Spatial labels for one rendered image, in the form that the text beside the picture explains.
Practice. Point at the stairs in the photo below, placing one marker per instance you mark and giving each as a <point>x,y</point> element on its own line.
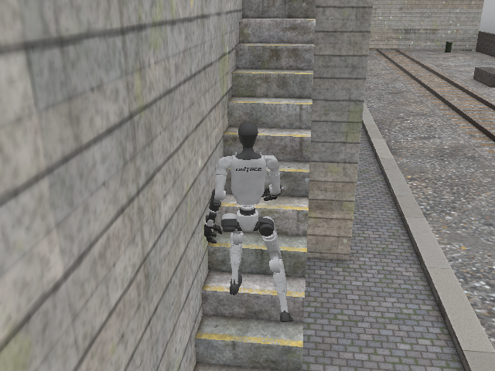
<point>271,88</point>

